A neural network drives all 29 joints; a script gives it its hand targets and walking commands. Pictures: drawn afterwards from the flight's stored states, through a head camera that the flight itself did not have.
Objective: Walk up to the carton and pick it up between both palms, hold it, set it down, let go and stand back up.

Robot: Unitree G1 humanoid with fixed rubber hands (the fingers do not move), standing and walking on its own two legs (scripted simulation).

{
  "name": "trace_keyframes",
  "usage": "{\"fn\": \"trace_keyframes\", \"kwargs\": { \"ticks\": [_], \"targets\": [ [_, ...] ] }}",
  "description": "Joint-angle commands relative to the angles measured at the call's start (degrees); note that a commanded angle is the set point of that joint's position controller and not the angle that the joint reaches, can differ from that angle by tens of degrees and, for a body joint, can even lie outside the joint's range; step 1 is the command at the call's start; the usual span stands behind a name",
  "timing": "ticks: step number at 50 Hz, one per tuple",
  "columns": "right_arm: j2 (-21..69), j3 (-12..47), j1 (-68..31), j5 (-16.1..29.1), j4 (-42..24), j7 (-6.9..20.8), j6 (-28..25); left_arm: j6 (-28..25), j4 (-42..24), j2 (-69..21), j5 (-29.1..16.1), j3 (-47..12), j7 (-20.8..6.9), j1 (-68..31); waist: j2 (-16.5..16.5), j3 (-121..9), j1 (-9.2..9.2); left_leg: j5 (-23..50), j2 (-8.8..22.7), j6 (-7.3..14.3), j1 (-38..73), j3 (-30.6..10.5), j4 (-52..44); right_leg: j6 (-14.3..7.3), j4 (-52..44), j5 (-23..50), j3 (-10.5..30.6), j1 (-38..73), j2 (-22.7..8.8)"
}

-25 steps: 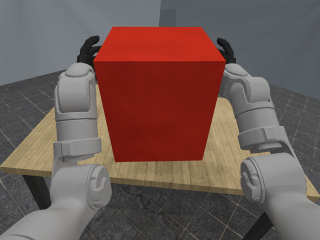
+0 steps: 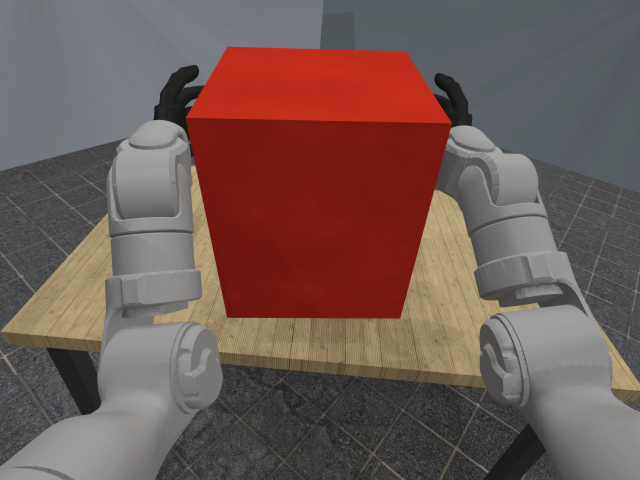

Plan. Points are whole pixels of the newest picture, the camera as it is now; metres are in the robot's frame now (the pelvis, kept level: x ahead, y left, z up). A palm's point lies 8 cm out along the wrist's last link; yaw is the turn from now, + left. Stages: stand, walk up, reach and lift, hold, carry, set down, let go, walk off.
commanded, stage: hold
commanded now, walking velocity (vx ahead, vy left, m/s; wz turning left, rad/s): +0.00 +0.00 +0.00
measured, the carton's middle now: (315, 185) +0.37 +0.01 +0.25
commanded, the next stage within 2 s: none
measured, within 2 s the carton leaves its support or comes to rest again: neither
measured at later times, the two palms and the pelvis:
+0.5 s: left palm (170, 144) +0.36 +0.17 +0.30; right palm (445, 141) +0.37 -0.14 +0.32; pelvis +0.00 +0.00 +0.00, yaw +0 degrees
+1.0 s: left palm (174, 138) +0.36 +0.16 +0.31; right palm (454, 141) +0.36 -0.14 +0.32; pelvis +0.00 +0.00 +0.00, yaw +0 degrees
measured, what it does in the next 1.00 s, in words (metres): stands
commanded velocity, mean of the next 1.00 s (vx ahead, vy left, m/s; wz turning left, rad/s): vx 0.00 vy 0.00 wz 0.00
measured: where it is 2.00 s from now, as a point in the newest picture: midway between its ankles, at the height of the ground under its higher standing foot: outside the picture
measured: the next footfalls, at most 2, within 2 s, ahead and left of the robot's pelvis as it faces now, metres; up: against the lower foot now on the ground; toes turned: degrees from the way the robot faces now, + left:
none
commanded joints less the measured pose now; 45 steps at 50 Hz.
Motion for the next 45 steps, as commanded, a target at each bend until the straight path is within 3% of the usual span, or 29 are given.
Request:
{"fn": "trace_keyframes", "kwargs": {
  "ticks": [1, 3, 5, 7, 9, 10, 12, 17, 20, 22, 23, 24, 25, 26, 27, 28, 31, 32, 35, 38, 40, 41, 44, 45],
  "targets": [
    [19.2, 6.9, -35.6, 5.7, -11.0, 5.0, -1.9, -2.2, -3.9, -21.6, -10.3, -17.4, -9.0, -33.7, 4.6, -13.4, -0.53, 4.6, -3.7, -0.8, 1.1, 2.6, -1.4, 3.5, -1.3, 5.1, 1.7, 5.1, 0.3],
    [19.9, 7.3, -35.3, 5.7, -11.6, 5.0, -2.1, -2.7, -7.1, -21.7, -10.5, -18.4, -8.7, -34.8, 4.6, -15.3, -1.27, 6.8, -3.7, -0.7, 2.1, 2.9, -1.2, 3.6, -0.8, 6.6, 1.5, 6.2, 0.6],
    [19.2, 8.2, -35.3, 6.4, -12.7, 4.6, -1.8, -1.9, -5.0, -21.2, -9.5, -16.9, -9.0, -32.4, 3.2, -14.3, -0.11, 9.6, -3.7, -0.7, 1.5, 3.0, -1.2, 3.7, -0.6, 10.5, 1.9, 8.1, 0.7],
    [18.8, 8.7, -34.6, 7.1, -12.5, 4.2, -1.6, -1.3, -6.7, -21.4, -9.9, -18.1, -9.2, -31.3, 4.5, -14.9, -0.61, 13.5, -3.9, -1.5, 3.4, 2.8, -0.5, 3.4, -0.8, 12.4, 1.7, 9.1, 1.1],
    [18.5, 7.9, -35.0, 6.4, -12.3, 4.5, -1.9, -1.2, -7.9, -22.6, -9.8, -19.1, -9.2, -33.1, 6.6, -12.3, -1.42, 10.5, -3.5, -2.3, 2.3, 2.4, -0.9, 2.7, -0.9, 9.3, 1.2, 7.2, 1.3],
    [19.2, 8.3, -35.1, 6.5, -12.6, 4.5, -1.7, -1.3, -7.0, -22.2, -10.1, -18.2, -9.2, -33.1, 4.6, -11.6, -0.17, 9.1, -3.6, -1.5, 1.3, 2.4, -1.4, 3.4, -0.8, 9.8, 1.1, 7.8, 1.0],
    [19.5, 9.0, -32.5, 7.4, -13.0, 4.5, -1.7, -1.4, -9.7, -22.3, -10.1, -19.1, -9.1, -31.6, 4.2, -13.9, -0.93, 11.0, -3.7, -1.1, 2.9, 2.6, -1.8, 3.7, -0.8, 12.3, 1.4, 8.9, 1.3],
    [18.7, 10.2, -33.2, 8.2, -12.9, 4.2, -1.0, -0.6, -9.8, -21.5, -9.9, -19.2, -8.8, -30.5, 4.8, -12.6, 0.23, 13.1, -3.6, -1.4, 2.9, 2.6, -1.5, 3.3, -0.7, 13.4, 2.1, 9.4, 1.0],
    [18.1, 8.5, -34.7, 7.9, -13.7, 4.6, -1.4, -0.5, -11.9, -22.9, -11.0, -21.6, -8.3, -33.1, 6.8, -13.1, -1.03, 8.5, -3.0, -2.4, 2.2, 2.3, -2.1, 3.0, -0.3, 9.0, 1.3, 8.0, 1.8],
    [18.5, 8.3, -35.3, 7.7, -13.5, 4.7, -1.2, -0.3, -10.4, -23.2, -10.8, -21.0, -7.9, -32.7, 6.5, -13.9, -0.78, 9.4, -3.2, -2.1, 2.0, 2.2, -1.5, 2.8, -0.5, 8.9, 1.3, 8.1, 1.6],
    [18.5, 8.1, -35.1, 6.7, -13.1, 4.7, -1.1, -0.3, -8.5, -22.5, -10.4, -19.1, -8.0, -32.6, 4.5, -13.7, 0.06, 7.6, -3.6, -1.6, 1.5, 2.7, -1.7, 3.5, -0.9, 8.2, 0.9, 8.6, 1.3],
    [17.4, 7.5, -34.9, 6.3, -11.3, 5.0, -0.8, -0.2, -6.7, -22.1, -9.9, -18.3, -7.9, -31.7, 4.6, -12.5, 0.31, 5.2, -3.1, -1.4, 0.6, 2.1, -2.9, 3.4, -0.8, 6.8, 1.1, 8.3, 1.5],
    [17.7, 7.3, -34.0, 6.7, -10.7, 5.3, -0.9, -0.7, -8.5, -22.7, -10.4, -19.5, -7.7, -31.9, 6.3, -12.2, -0.56, 5.3, -2.9, -2.0, -0.1, 2.1, -3.1, 3.1, 0.0, 7.2, 1.1, 8.6, 2.2],
    [17.5, 7.8, -34.1, 7.0, -12.3, 5.4, -1.2, -0.7, -9.8, -23.8, -10.9, -20.5, -7.6, -32.2, 6.2, -14.6, -0.5, 6.3, -2.8, -2.1, 0.6, 1.9, -3.0, 2.9, 0.0, 8.7, 1.3, 9.4, 2.1],
    [18.6, 9.2, -33.2, 7.2, -13.8, 5.2, -1.3, -0.7, -9.7, -23.3, -11.0, -19.9, -8.0, -31.1, 3.5, -14.9, -0.43, 9.6, -3.5, -1.7, 0.7, 2.8, -1.8, 3.4, -0.5, 11.4, 1.6, 9.9, 1.4],
    [18.6, 8.8, -33.6, 7.6, -14.4, 4.9, -1.3, -0.9, -11.9, -23.2, -11.3, -20.6, -8.0, -32.1, 4.9, -16.8, -1.58, 11.6, -3.5, -1.7, 2.8, 2.5, -1.2, 3.3, -0.1, 12.9, 1.8, 9.4, 1.5],
    [19.6, 10.4, -31.3, 8.5, -15.7, 3.9, -0.9, -0.8, -12.5, -21.7, -10.7, -19.9, -8.8, -30.0, 3.3, -18.5, -0.89, 17.7, -4.2, -0.5, 5.7, 2.6, 0.3, 4.0, -0.5, 19.6, 2.2, 11.1, 0.8],
    [19.5, 10.7, -32.4, 9.2, -15.6, 3.6, -0.7, -0.3, -13.8, -21.4, -10.2, -20.3, -8.9, -30.2, 4.6, -18.3, -0.33, 18.4, -4.3, -1.0, 5.6, 2.7, -0.1, 3.8, -0.7, 18.9, 2.2, 10.8, 0.7],
    [18.1, 8.4, -33.5, 7.6, -11.8, 4.3, -0.5, 0.0, -9.8, -21.4, -9.7, -19.5, -8.6, -32.1, 5.7, -12.0, -0.45, 7.1, -3.3, -1.5, 2.9, 2.1, -2.0, 3.0, -1.3, 7.5, 1.1, 6.8, 1.0],
    [17.2, 6.6, -34.9, 6.2, -10.3, 5.6, -1.2, -0.3, -7.4, -23.0, -10.4, -19.7, -7.8, -33.9, 6.8, -8.4, -0.89, -0.1, -2.5, -1.8, -1.8, 2.0, -4.4, 2.6, -0.8, 2.6, 0.8, 7.1, 1.6],
    [17.5, 6.4, -35.5, 6.1, -8.7, 6.1, -1.3, -0.7, -3.6, -22.4, -9.9, -18.0, -7.9, -34.0, 5.6, -7.8, -0.26, -3.3, -2.8, -1.2, -5.1, 2.8, -4.9, 3.1, -0.8, 1.1, 1.1, 7.5, 1.3],
    [17.3, 5.6, -35.5, 5.4, -8.6, 6.0, -1.3, -1.2, -3.4, -22.1, -10.0, -17.8, -7.9, -33.6, 6.3, -8.4, -0.84, -1.5, -2.9, -0.9, -4.5, 2.5, -4.4, 3.0, -0.6, 3.1, 1.5, 8.0, 0.9],
    [20.2, 8.4, -35.2, 7.1, -15.2, 5.0, -2.1, -2.2, -8.9, -23.6, -10.9, -19.0, -8.1, -32.6, 3.9, -18.3, -0.74, 9.7, -3.8, -0.8, 1.2, 2.9, -1.3, 3.7, -0.4, 11.6, 2.4, 10.4, 1.2],
    [20.5, 9.2, -34.3, 7.4, -14.3, 4.5, -1.6, -2.5, -10.4, -22.0, -11.1, -18.9, -8.3, -33.3, 3.2, -19.0, -0.83, 13.3, -4.1, -0.2, 2.9, 2.8, -0.5, 4.0, -0.3, 15.4, 2.2, 10.9, 0.9]
  ]
}}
